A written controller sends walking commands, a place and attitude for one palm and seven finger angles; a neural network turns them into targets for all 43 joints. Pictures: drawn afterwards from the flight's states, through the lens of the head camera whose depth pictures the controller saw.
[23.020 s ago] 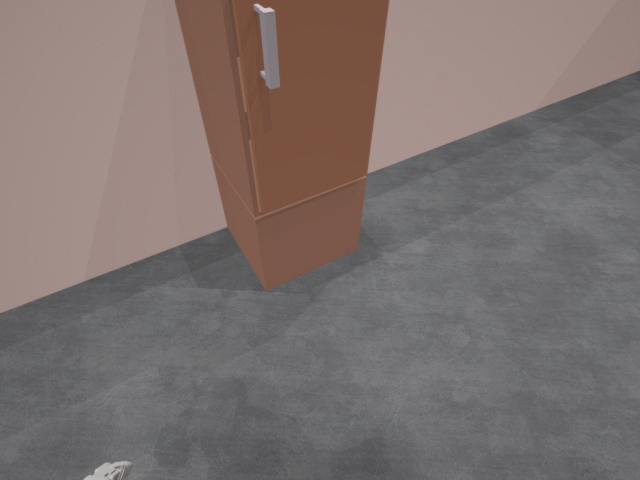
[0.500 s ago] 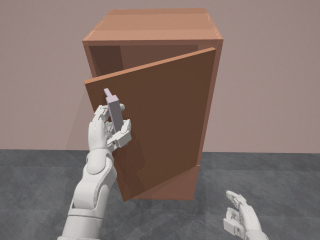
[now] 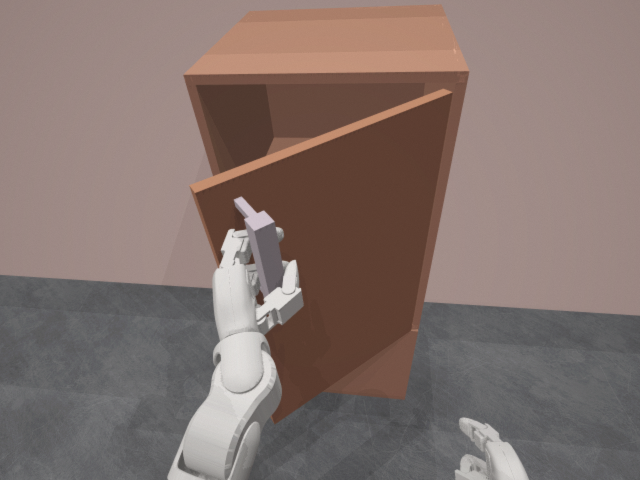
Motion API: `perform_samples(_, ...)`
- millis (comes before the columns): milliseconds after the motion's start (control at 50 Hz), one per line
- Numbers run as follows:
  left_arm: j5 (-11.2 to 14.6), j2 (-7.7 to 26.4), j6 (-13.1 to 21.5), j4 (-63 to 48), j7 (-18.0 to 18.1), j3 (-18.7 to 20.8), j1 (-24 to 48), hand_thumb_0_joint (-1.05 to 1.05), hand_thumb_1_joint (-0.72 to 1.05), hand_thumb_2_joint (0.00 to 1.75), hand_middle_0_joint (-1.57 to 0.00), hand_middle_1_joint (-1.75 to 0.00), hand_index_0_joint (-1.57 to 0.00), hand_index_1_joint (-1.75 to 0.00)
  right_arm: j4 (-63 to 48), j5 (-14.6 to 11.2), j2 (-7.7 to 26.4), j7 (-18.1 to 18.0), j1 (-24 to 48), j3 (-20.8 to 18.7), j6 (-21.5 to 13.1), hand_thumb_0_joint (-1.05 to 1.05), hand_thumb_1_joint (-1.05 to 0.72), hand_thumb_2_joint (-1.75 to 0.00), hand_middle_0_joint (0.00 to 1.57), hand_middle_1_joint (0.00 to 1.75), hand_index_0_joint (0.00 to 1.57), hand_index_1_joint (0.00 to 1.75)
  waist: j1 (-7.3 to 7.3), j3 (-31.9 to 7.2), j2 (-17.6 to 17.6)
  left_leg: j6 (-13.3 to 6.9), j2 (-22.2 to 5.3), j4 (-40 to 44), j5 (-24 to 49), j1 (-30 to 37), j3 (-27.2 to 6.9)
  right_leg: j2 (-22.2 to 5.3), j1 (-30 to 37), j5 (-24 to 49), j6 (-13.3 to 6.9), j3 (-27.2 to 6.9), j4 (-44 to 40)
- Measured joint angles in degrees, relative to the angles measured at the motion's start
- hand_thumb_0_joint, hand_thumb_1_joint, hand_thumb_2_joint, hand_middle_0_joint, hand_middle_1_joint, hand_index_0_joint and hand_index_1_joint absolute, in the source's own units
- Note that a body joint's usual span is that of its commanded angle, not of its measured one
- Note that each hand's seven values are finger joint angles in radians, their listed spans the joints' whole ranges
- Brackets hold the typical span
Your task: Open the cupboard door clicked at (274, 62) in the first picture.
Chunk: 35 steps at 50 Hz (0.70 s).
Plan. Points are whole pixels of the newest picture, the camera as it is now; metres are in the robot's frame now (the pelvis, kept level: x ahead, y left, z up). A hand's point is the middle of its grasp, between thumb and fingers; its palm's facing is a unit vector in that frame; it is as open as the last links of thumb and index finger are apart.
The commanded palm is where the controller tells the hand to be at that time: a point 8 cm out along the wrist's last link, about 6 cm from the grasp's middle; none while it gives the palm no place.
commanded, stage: open thumb and fingers to let go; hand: left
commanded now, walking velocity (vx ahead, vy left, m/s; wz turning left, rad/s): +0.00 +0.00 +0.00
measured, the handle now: (261, 259) +0.33 +0.09 +0.15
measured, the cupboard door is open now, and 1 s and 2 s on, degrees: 41 40 41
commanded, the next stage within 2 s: slide the hand sideways off the handle in 0.78 s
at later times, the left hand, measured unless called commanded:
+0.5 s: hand (272, 287) +0.29 +0.07 +0.15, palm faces +0.27 -0.96 +0.00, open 12.7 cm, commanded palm +0.25 +0.10 +0.14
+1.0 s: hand (276, 302) +0.28 +0.07 +0.14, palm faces +0.02 -1.00 -0.08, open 16.0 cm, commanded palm +0.25 +0.09 +0.14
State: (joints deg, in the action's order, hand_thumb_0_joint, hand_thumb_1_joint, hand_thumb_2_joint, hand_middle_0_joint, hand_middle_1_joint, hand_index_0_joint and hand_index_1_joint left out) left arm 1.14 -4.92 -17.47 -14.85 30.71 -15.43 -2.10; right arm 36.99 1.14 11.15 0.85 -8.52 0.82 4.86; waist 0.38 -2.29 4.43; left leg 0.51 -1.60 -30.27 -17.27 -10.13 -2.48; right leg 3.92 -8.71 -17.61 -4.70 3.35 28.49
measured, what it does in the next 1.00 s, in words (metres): shifts its weight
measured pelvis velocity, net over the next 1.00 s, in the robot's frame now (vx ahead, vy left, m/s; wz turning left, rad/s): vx -0.05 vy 0.05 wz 0.01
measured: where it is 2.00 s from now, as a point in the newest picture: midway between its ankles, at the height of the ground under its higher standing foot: outside the picture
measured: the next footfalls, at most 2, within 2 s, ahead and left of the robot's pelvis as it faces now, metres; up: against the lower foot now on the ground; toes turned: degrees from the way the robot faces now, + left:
none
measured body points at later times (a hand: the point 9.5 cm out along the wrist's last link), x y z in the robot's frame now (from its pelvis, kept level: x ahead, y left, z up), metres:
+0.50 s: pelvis -0.02 +0.03 +0.00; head -0.05 +0.01 +0.45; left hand +0.27 +0.12 +0.15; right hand +0.19 -0.16 -0.08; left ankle -0.01 +0.15 -0.73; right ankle -0.02 -0.06 -0.73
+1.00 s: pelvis -0.05 +0.05 +0.00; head -0.08 +0.04 +0.45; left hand +0.27 +0.12 +0.15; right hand +0.13 -0.14 -0.10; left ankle -0.01 +0.15 -0.73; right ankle -0.02 -0.06 -0.73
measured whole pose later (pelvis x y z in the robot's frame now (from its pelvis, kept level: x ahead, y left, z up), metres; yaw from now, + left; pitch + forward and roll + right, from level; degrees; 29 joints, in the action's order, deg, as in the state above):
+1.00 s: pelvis -0.05 +0.05 +0.00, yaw +0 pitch -5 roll +0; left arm -1.1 -3.1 -11.0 6.7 20.3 -17.1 15.4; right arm 37.8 -0.3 8.6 0.4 -8.9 2.2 4.6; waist 1.4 0.5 1.4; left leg -1.7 2.1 -32.3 -14.6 -12.8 -1.0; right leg -0.1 -11.9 -15.2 -1.0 2.3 32.0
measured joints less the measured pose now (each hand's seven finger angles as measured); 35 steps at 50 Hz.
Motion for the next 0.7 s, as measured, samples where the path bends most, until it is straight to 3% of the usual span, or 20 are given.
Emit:
perform_samples(200, -0.59, -1.40, 0.55, 6.42, -0.50, 1.67, 5.14, 0.01, 0.45, 0.71, -0.36, -1.30, -0.37, -1.30, -0.17, 0.08, -0.99, -0.88, 2.65, 0.24, -0.43, 0.02, -0.91, -0.90, 0.20, 0.29, 0.20, 0.30, 1.51, 0.29, -0.57, 0.55, 0.68, 1.72, 1.31, 0.25, -0.34, -0.78, -0.07, 0.77, 0.31, 0.46, -0.61)
perform_samples(460, -1.15, -1.88, 0.98, 10.50, 0.20, 0.14, 8.61, 0.00, -0.22, 0.42, -0.32, -1.22, -0.34, -1.22, 0.13, -0.19, -1.67, -0.78, 3.02, 0.56, -1.04, 0.02, -0.91, -0.90, 0.20, 0.30, 0.20, 0.30, 1.65, 1.15, -1.03, 0.07, 1.51, 0.04, 1.04, 0.07, -0.26, -1.67, 0.44, 1.36, 1.67, 0.48, -0.20)
perform_samples(560, -1.29, -2.42, 0.98, 13.29, 1.66, -0.57, 11.30, 0.00, -0.39, 0.35, -0.30, -1.12, -0.31, -1.12, 1.21, -0.28, -2.07, -0.55, 2.60, 0.59, -1.18, 0.02, -0.91, -0.90, 0.20, 0.29, 0.20, 0.30, 1.49, 1.55, -1.38, -0.57, 1.97, -0.31, 1.37, -0.35, 0.20, -2.15, 0.05, 1.92, 2.32, 0.07, -0.09)
perform_samples(700, -1.75, -3.20, 0.85, 16.83, 4.22, -2.01, 14.82, -0.01, -0.47, 0.31, -0.25, -0.86, -0.26, -0.85, 2.61, -0.30, -2.74, 0.34, 1.86, 0.58, -1.57, 0.02, -0.91, -0.90, 0.20, 0.30, 0.20, 0.30, 1.17, 2.02, -1.79, -1.34, 2.59, -1.30, 1.54, -1.40, 1.02, -2.83, -1.24, 2.20, 3.13, -0.67, 1.09)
